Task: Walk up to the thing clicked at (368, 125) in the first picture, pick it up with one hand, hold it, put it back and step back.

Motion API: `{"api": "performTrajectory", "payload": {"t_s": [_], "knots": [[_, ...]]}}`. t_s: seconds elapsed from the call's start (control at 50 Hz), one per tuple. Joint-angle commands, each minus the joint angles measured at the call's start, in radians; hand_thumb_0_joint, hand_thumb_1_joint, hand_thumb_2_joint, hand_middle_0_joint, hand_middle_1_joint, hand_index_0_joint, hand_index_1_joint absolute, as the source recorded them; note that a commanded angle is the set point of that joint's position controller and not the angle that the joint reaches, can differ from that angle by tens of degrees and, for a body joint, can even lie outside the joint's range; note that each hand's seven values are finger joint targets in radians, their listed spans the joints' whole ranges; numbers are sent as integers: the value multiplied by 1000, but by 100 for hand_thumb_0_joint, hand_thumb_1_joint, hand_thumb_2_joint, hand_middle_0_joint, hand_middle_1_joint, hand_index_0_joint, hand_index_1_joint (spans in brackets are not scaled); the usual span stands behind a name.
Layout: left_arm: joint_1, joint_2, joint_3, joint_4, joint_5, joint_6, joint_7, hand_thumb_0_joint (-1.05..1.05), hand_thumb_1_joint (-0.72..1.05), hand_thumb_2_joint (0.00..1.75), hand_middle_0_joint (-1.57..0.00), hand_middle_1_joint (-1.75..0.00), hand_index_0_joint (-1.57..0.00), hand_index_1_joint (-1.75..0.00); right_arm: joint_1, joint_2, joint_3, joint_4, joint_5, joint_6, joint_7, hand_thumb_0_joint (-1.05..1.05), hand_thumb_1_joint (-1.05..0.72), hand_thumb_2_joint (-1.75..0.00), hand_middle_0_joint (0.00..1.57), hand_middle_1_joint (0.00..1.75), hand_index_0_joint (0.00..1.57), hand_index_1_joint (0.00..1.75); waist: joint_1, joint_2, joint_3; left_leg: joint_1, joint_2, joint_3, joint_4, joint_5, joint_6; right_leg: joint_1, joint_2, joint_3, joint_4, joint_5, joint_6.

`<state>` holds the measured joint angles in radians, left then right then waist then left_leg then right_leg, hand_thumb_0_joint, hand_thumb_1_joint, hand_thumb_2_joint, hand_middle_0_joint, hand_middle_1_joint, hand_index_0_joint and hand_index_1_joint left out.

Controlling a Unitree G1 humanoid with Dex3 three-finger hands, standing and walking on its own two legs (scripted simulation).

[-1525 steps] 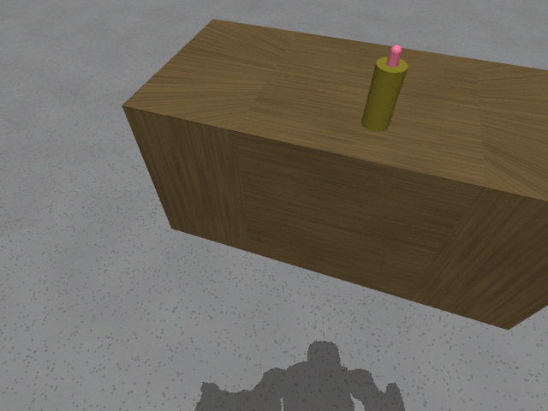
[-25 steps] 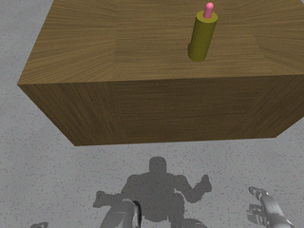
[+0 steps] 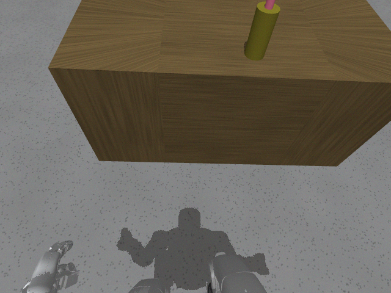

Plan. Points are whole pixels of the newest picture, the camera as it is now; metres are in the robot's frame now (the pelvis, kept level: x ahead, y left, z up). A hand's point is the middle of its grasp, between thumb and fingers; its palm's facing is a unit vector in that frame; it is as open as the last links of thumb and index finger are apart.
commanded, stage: step back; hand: right
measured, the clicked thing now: (262, 26) +0.90 -0.26 +0.00
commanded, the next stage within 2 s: stand in 1.54 s
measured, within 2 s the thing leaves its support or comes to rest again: neither
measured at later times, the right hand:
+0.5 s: hand out of the picture -0.08 -0.30 -0.15, palm faces +0.01 +0.93 -0.38, open 7.4 cm
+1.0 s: hand out of the picture -0.15 -0.30 -0.14, palm faces -0.02 +0.92 -0.38, open 7.4 cm
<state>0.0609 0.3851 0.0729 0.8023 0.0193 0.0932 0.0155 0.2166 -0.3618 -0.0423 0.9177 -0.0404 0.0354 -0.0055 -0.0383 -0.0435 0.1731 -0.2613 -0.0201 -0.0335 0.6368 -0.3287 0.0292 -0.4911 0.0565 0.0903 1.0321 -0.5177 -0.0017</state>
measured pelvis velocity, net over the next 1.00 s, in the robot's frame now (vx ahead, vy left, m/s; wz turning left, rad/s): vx -0.24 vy -0.03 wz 0.00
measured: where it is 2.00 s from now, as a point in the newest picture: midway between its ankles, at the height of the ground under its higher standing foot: outside the picture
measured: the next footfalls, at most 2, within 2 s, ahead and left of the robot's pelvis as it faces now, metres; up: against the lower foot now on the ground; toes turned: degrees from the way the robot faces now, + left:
right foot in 0.28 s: -0.16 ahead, -0.16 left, +0.00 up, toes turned -2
left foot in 0.60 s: -0.19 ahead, +0.09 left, +0.00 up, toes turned +0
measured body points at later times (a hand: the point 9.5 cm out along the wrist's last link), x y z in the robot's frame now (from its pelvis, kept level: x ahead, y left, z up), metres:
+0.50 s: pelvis -0.17 -0.03 +0.00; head -0.13 -0.05 +0.45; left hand -0.08 +0.29 -0.10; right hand -0.08 -0.35 -0.13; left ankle -0.18 +0.12 -0.66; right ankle -0.15 -0.15 -0.73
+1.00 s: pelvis -0.24 -0.03 +0.00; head -0.23 -0.03 +0.45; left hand -0.18 +0.28 -0.12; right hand -0.15 -0.34 -0.11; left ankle -0.24 +0.09 -0.72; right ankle -0.21 -0.17 -0.73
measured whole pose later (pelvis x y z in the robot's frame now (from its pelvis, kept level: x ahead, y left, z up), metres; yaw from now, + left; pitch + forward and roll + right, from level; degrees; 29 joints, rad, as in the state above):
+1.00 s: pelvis -0.24 -0.03 +0.00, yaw +0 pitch -2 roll -1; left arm 0.22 0.35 0.05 0.98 0.04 0.00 -0.02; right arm 0.19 -0.38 -0.05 0.96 -0.03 0.00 0.01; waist 0.03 0.02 0.04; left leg -0.29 0.01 -0.02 0.72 -0.46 0.00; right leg -0.26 -0.01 -0.01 0.58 -0.30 -0.01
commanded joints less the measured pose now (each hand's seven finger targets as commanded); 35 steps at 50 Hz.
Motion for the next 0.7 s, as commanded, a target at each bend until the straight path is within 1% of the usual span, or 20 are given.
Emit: {"api": "performTrajectory", "payload": {"t_s": [0.0, 0.14, 0.22, 0.24, 0.26, 0.28, 0.3, 0.32, 0.34, 0.38, 0.4, 0.44, 0.5, 0.56, 0.58, 0.6, 0.62, 0.64, 0.66, 0.68], "knots": [[78, 187, 64, -54, -11, -26, 6, 0, 90, 90, -20, -30, -20, -30, -117, -269, -63, -121, -5, -43, -30, 0, -90, -90, 20, 30, 20, 30, 92, 156, -144, 6, 237, -175, -219, 537, 155, -18, 61, 123, 284, 33, -12], [63, 162, 41, -58, 7, -54, 3, 0, 90, 90, -20, -30, -20, -30, -10, -275, -78, -121, 9, -24, -31, 0, -90, -90, 20, 30, 20, 30, 0, 210, -253, 266, 268, -175, -146, 546, 219, 26, -7, 7, -148, -12, 53], [196, 160, 42, 10, 10, -66, -6, 0, 90, 90, -20, -30, -20, -30, -91, -307, -84, -146, 13, -1, -21, 0, -90, -90, 20, 30, 20, 30, 58, 266, -327, 156, 266, -155, -84, 437, 164, 258, -37, -85, -544, 178, 9], [237, 167, 45, 36, 16, -67, -6, 0, 90, 90, -20, -30, -20, -30, -123, -300, -80, -151, 17, 4, -19, 0, -90, -90, 20, 30, 20, 30, 81, 240, -329, 80, 249, -140, -65, 368, 131, 329, -36, -99, -617, 259, -11], [238, 207, 56, 37, 26, -70, -6, 0, 90, 90, -20, -30, -20, -30, -131, -273, -69, -158, 20, 4, -17, 0, -90, -90, 20, 30, 20, 30, 84, 159, -309, -34, 206, -125, -36, 225, 85, 365, -76, -5, -616, 277, -38], [230, 282, 78, 25, 39, -71, -9, 0, 90, 90, -20, -30, -20, -30, -136, -223, -55, -176, 25, 2, -16, 0, -90, -90, 20, 30, 20, 30, 84, -60, -255, -234, 70, -79, 102, -8, 20, 364, -241, 274, -657, 233, -99], [124, 390, 99, -10, 35, -62, -12, 0, 90, 90, -20, -30, -20, -30, -164, -217, -62, -182, 27, 3, -36, 0, -90, -90, 20, 30, 20, 30, 113, -268, -197, -216, -49, -25, 340, -280, -31, 130, -438, 435, -741, 218, -267], [43, 389, 97, -41, 28, -67, -8, 0, 90, 90, -20, -30, -20, -30, -144, -251, -81, -163, 27, 7, -44, 0, -90, -90, 20, 30, 20, 30, 88, -266, -118, -167, -5, -110, 496, -297, -40, -46, -492, 493, -778, 202, -310], [-7, 346, 84, -56, 31, -71, -3, 0, 90, 90, -20, -30, -20, -30, -103, -268, -82, -137, 30, 10, -34, 0, -90, -90, 20, 30, 20, 30, 50, -220, -97, -113, -10, -145, 550, -247, -26, -96, -458, 410, -782, 212, -280], [-47, 241, 59, -69, 28, -73, 0, 0, 90, 90, -20, -30, -20, -30, -68, -238, -62, -99, 35, 7, -29, 0, -90, -90, 20, 30, 20, 30, 18, -80, -90, -155, -89, -115, 565, -140, -26, 34, -269, 116, -651, 407, -180], [-21, 223, 66, -66, 31, -69, 2, 0, 90, 90, -20, -30, -20, -30, -56, -213, -52, -99, 37, -2, -33, 0, -90, -90, 20, 30, 20, 30, 31, -104, -125, -193, -95, -103, 544, -127, -34, 115, -231, 74, -609, 475, -161], [60, 221, 66, -55, 33, -69, 2, 0, 90, 90, -20, -30, -20, -30, -45, -209, -45, -98, 30, -16, -35, 0, -90, -90, 20, 30, 20, 30, 72, -103, -156, -206, -88, -72, 461, -141, -51, 217, -220, 75, -577, 435, -166], [82, 235, 74, -57, 48, -70, 6, 0, 90, 90, -20, -30, -20, -30, -49, -200, -43, -104, 18, -39, -29, 0, -90, -90, 20, 30, 20, 30, 97, -185, -212, -223, -1, -6, 121, -193, -50, 435, -278, 130, -567, 332, -188], [101, 247, 64, -42, 23, -55, -12, 0, 90, 90, -20, -30, -20, -30, 32, -190, -51, -45, 5, -60, -29, 0, -90, -90, 20, 30, 20, 30, 72, -163, -247, 26, -14, 53, -280, -34, -25, 360, -261, 103, -450, 319, -153], [134, 210, 45, -41, 22, -51, -15, 0, 90, 90, -20, -30, -20, -30, 49, -203, -62, -24, -3, -63, -31, 0, -90, -90, 20, 30, 20, 30, 74, -89, -247, 166, 5, -24, -349, 19, -8, 236, -226, 75, -359, 293, -106], [174, 143, 27, -34, 12, -49, -18, 0, 90, 90, -20, -30, -20, -30, 17, -249, -74, -31, -18, -69, -32, 0, -90, -90, 20, 30, 20, 30, 93, 116, -232, 257, 177, -294, -387, -71, 44, 20, -133, 0, -227, 73, -50], [131, 147, 28, -32, 5, -55, -17, 0, 90, 90, -20, -30, -20, -30, -45, -333, -81, -58, -20, -73, -27, 0, -90, -90, 20, 30, 20, 30, 86, 193, -173, 166, 343, -495, -405, -241, 124, -114, -55, -77, -185, -23, -9], [5, 228, 48, -38, 16, -60, -9, 0, 90, 90, -20, -30, -20, -30, -59, -389, -90, -63, -8, -72, -23, 0, -90, -90, 20, 30, 20, 30, 9, 227, -115, -117, 449, -598, -462, -382, 232, 32, -124, 31, -99, -67, 1], [15, 254, 54, -23, 13, -63, -20, 0, 90, 90, -20, -30, -20, -30, -152, -355, -87, -74, -11, -78, -24, 0, -90, -90, 20, 30, 20, 30, 58, 172, -64, -205, 412, -490, -449, -369, 219, 130, -140, 53, -68, 0, -8], [44, 231, 57, 7, 6, -66, -32, 0, 90, 90, -20, -30, -20, -30, -167, -291, -68, -73, -14, -82, -21, 0, -90, -90, 20, 30, 20, 30, 77, 130, -56, -167, 294, -295, -385, -211, 161, 165, -115, 23, -121, 58, -10]]}}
